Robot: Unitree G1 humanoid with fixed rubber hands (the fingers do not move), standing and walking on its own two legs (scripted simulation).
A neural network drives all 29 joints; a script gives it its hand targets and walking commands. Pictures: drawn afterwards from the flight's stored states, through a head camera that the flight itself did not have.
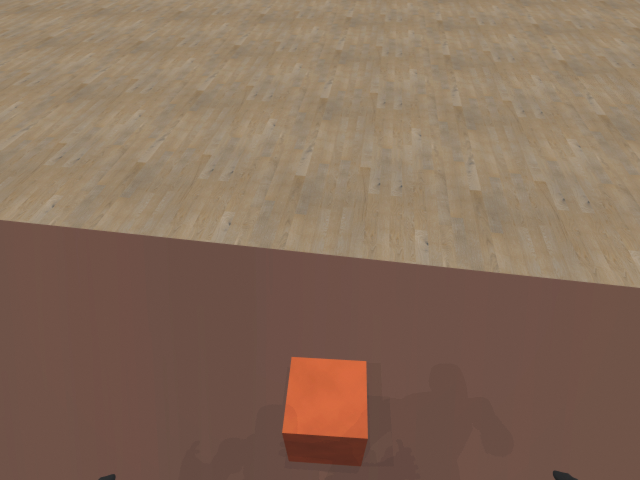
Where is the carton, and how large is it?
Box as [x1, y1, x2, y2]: [282, 357, 367, 465]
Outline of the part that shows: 292,357 282,430 288,459 292,461 360,465 367,439 365,361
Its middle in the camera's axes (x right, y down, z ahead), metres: +0.02 +0.51 +1.09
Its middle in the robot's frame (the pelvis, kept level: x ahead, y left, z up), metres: +0.45 +0.00 -0.66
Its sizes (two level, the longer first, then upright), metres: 0.210 0.200 0.250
